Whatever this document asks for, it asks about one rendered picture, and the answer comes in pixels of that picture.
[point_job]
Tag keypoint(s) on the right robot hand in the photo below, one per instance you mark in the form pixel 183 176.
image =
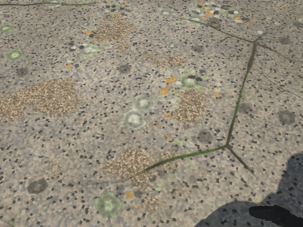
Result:
pixel 277 215

